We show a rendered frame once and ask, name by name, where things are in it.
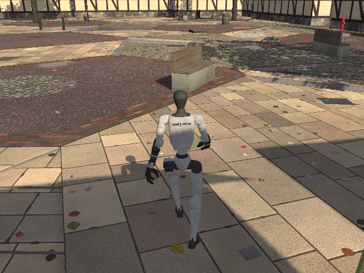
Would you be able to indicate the right robot forearm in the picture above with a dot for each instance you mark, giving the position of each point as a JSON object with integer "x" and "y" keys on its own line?
{"x": 208, "y": 143}

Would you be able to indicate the robot left hand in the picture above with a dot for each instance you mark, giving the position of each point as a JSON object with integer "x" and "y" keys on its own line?
{"x": 148, "y": 174}

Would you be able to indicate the robot left upper arm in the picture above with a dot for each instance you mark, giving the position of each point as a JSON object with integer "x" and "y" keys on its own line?
{"x": 163, "y": 120}

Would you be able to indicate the robot right foot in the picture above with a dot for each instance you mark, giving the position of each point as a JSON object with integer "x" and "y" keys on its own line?
{"x": 192, "y": 244}

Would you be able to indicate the robot right upper arm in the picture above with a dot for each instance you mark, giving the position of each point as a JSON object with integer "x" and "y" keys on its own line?
{"x": 201, "y": 126}

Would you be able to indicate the robot right hand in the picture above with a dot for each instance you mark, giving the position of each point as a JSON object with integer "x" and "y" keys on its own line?
{"x": 201, "y": 144}

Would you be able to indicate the right robot thigh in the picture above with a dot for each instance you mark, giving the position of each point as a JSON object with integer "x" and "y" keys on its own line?
{"x": 196, "y": 172}

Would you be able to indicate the left robot forearm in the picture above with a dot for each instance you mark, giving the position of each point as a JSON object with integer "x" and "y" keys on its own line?
{"x": 154, "y": 155}

